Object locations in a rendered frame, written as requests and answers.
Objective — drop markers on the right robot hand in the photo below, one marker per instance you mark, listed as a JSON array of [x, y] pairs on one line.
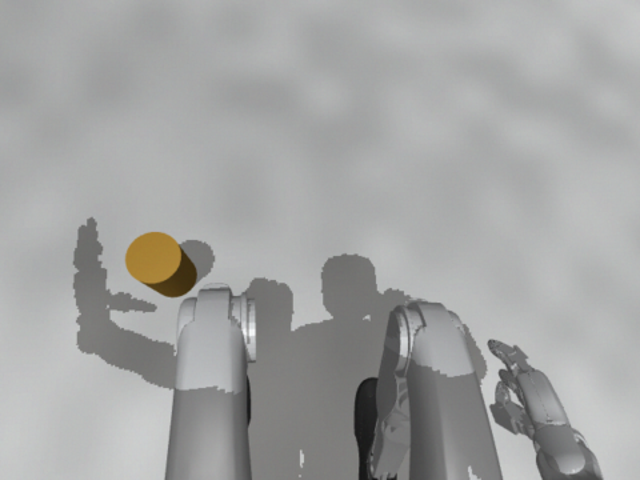
[[533, 389]]

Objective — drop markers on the can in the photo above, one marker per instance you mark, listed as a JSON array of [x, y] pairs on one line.
[[156, 260]]

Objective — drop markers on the right robot foot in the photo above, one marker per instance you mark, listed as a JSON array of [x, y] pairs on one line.
[[365, 417]]

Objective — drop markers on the right robot arm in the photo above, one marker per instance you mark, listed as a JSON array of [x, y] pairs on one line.
[[563, 454]]

